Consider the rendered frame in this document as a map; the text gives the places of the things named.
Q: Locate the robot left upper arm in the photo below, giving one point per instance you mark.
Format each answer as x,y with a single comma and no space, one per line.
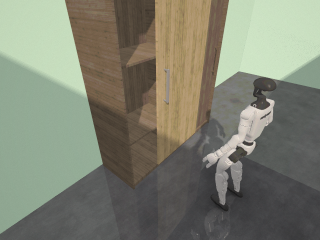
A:
246,117

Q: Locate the handle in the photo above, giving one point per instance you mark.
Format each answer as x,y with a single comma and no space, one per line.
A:
167,84
216,59

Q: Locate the robot left hand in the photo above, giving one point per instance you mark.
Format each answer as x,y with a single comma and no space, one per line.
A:
211,158

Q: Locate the wardrobe door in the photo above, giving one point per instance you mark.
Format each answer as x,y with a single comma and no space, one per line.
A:
213,33
181,28

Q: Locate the robot right upper arm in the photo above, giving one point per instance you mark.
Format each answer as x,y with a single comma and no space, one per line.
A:
270,118

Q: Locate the right robot thigh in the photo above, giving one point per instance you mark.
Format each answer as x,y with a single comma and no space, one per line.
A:
238,166

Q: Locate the robot torso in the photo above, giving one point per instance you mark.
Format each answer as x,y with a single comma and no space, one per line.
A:
255,129

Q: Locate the left robot forearm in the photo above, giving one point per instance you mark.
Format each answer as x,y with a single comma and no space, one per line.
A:
231,144

